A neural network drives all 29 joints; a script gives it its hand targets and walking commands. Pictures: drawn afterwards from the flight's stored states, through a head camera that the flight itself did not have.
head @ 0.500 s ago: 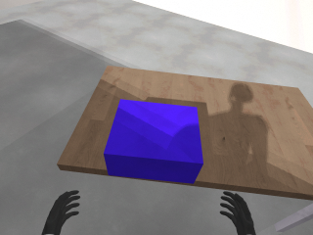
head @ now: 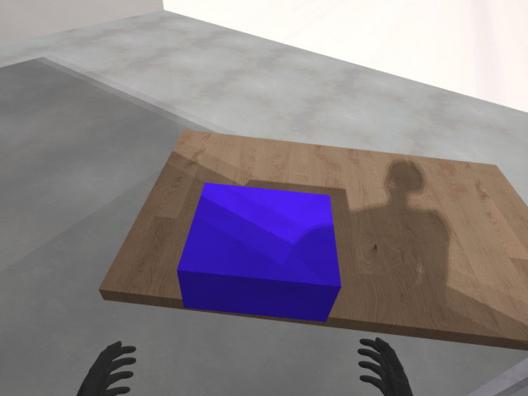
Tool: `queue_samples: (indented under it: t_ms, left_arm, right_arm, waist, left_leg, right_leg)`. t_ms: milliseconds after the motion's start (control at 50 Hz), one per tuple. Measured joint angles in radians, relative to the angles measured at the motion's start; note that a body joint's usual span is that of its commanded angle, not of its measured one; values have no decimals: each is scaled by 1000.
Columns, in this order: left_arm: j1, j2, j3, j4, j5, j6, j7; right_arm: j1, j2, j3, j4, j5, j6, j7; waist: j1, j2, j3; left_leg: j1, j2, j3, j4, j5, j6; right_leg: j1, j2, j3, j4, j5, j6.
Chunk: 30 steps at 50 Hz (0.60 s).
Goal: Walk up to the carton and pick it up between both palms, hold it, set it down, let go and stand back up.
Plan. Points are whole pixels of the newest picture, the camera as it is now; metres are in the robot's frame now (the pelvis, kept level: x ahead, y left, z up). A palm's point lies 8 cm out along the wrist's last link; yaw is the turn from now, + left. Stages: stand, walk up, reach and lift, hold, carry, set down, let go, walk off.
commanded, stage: set down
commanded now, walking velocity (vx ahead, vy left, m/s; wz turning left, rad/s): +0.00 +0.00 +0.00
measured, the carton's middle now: (261, 247) +0.50 -0.01 -0.12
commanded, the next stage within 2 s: let go in 1.34 s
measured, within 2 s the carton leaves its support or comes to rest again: neither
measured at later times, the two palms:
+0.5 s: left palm out of the picture +0.15 +0.22 -0.08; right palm out of the picture +0.17 -0.23 -0.07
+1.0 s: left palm out of the picture +0.15 +0.22 -0.08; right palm out of the picture +0.17 -0.23 -0.07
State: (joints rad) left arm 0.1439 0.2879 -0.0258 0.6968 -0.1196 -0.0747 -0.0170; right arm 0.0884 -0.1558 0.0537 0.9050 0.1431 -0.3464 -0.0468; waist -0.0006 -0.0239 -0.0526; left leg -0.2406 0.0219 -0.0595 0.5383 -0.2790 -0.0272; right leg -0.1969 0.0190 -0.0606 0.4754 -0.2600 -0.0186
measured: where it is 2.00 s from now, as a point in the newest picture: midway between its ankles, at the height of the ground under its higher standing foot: outside the picture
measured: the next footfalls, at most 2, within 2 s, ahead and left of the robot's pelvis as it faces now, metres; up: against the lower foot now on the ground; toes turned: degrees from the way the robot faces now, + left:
none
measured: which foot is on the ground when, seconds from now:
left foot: down 0.00-1.00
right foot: down 0.00-1.00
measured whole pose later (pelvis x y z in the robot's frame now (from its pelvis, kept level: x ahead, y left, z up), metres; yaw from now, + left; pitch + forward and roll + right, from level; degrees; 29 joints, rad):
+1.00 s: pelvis +0.01 -0.01 +0.01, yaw +0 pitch -3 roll +0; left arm 0.21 0.22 -0.02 0.60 -0.01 0.15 -0.02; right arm 0.13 -0.20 0.04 0.84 0.06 -0.21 -0.01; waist 0.00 -0.02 -0.02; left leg -0.15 0.02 -0.06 0.44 -0.24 -0.03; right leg -0.13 0.02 -0.06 0.41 -0.24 -0.02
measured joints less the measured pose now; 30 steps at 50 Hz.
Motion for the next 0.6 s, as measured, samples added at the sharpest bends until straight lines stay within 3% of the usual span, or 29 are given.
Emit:
queue_samples:
  t_ms: [100,260,600]
  left_arm:
    - [6,-3,0,-35,24,89,0]
    - [18,-19,5,-74,56,157,0]
    - [60,-52,8,-99,82,188,0]
  right_arm:
    - [3,-13,0,-19,-25,67,-7]
    - [9,-24,0,-58,-44,116,2]
    - [35,-32,-1,-70,-66,131,9]
  waist:
    - [0,0,9]
    - [0,0,13]
    - [0,0,23]
  left_leg:
    - [36,0,0,-26,10,0]
    - [72,0,0,-67,26,0]
    - [86,0,1,-98,38,-3]
  right_leg:
    - [35,0,0,-23,8,0]
    - [64,0,0,-48,16,-2]
    - [68,-1,0,-59,17,-6]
